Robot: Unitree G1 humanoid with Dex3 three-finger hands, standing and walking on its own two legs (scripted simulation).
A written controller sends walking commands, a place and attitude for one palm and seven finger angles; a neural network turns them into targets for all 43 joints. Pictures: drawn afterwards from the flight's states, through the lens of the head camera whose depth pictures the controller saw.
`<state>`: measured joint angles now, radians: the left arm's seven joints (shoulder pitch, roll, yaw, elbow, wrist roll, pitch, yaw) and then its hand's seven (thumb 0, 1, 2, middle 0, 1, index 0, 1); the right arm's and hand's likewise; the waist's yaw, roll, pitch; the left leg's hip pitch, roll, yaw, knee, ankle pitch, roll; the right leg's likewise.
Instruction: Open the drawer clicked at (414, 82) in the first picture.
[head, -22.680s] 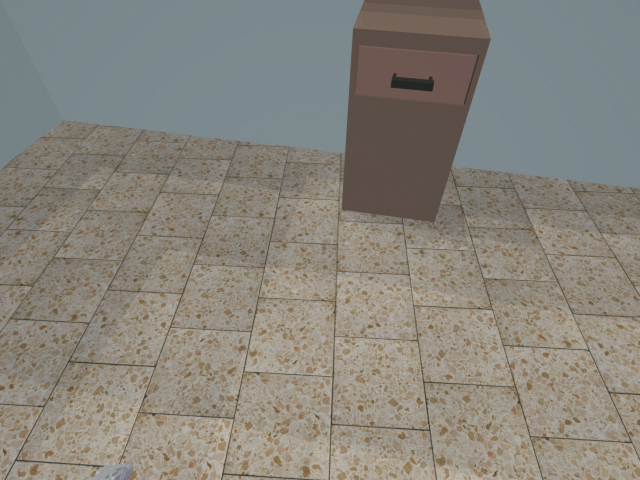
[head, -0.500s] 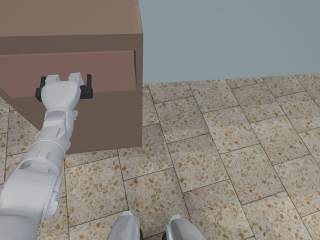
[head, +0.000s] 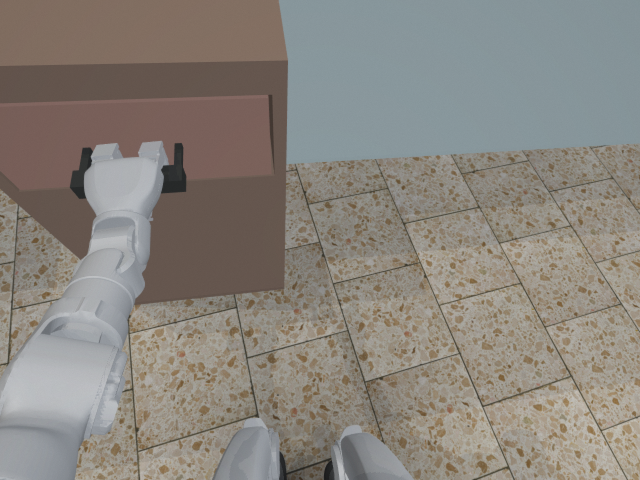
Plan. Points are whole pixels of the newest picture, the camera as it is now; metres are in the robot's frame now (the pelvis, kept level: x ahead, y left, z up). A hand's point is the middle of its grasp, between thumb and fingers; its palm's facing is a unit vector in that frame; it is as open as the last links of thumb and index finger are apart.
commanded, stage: pull the drawer open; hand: left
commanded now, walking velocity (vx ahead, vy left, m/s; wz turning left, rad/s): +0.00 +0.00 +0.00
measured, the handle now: (132, 167) +0.54 +0.24 -0.01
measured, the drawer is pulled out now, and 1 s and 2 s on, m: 0.00 0.11 0.21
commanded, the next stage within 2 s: none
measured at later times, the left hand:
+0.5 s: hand (139, 237) +0.43 +0.22 -0.03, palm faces -0.04 -0.07 -1.00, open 6.2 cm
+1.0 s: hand (137, 283) +0.37 +0.21 -0.03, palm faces -0.05 -0.08 -1.00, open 6.2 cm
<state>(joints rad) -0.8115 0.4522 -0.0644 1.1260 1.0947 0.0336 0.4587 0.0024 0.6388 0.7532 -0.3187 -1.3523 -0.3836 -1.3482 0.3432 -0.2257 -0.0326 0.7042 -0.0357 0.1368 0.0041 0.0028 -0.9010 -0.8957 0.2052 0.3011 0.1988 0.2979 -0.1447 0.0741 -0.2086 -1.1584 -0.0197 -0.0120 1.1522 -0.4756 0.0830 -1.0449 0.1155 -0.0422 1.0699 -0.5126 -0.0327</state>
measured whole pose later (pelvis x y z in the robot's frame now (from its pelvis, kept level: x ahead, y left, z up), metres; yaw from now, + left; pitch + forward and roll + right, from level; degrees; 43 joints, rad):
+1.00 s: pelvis +0.03 +0.00 +0.03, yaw +0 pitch +22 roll -4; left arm -0.19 0.30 -0.12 0.59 1.09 0.09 0.51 0.03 0.66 0.75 -0.25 -1.35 -0.37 -1.31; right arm 0.25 -0.22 -0.05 0.62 -0.03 0.18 0.03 0.01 -0.90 -0.90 0.20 0.30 0.20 0.30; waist -0.04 0.07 -0.23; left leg -0.92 -0.02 0.03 1.04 -0.50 0.09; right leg -0.82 0.10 -0.01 0.96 -0.52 -0.03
